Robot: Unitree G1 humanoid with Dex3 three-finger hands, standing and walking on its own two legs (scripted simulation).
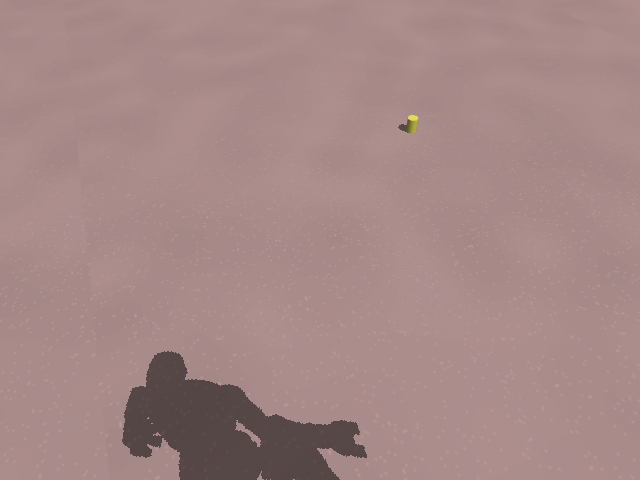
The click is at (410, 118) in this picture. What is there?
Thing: low tin
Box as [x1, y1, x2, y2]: [406, 115, 417, 133]
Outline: 414,115 408,116 406,127 407,132 411,133 415,131 417,117
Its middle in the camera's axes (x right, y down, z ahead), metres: +0.50 -0.61 +2.08
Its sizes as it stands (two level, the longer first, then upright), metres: 0.053 0.053 0.078
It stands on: the floor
